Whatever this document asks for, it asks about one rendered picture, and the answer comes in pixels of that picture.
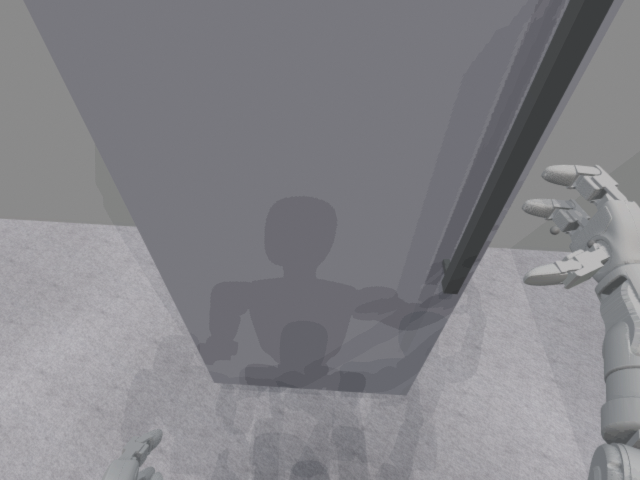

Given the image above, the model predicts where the robot right upper arm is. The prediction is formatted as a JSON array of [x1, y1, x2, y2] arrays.
[[587, 443, 640, 480]]

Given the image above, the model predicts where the left robot hand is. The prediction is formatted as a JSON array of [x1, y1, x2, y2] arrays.
[[102, 429, 163, 480]]

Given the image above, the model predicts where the right robot hand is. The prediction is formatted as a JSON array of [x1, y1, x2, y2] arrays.
[[522, 165, 640, 289]]

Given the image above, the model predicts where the handle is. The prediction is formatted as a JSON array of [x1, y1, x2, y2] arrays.
[[442, 0, 614, 294]]

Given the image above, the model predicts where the fridge door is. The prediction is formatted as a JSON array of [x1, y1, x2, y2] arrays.
[[23, 0, 624, 396]]

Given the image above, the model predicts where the right robot forearm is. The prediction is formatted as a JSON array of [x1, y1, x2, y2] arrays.
[[595, 263, 640, 449]]

